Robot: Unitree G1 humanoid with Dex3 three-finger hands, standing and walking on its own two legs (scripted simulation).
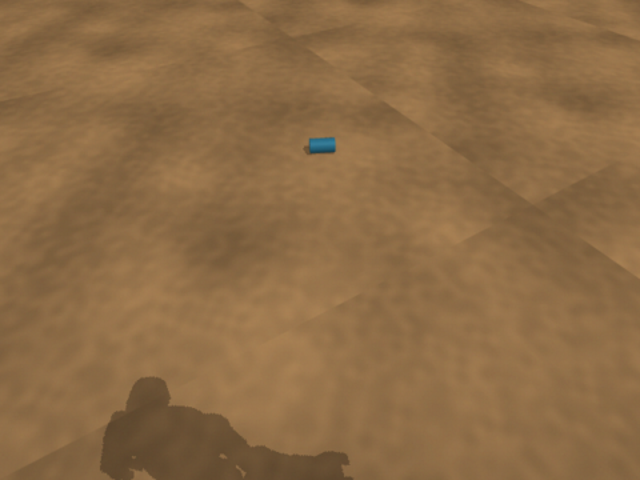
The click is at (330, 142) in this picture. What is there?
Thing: lying can
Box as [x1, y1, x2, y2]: [309, 137, 335, 152]
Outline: 334,137 309,139 310,152 334,151
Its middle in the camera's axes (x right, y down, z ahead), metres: +0.00 -0.51 +2.14
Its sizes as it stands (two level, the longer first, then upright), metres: 0.138 0.079 0.079
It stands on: the floor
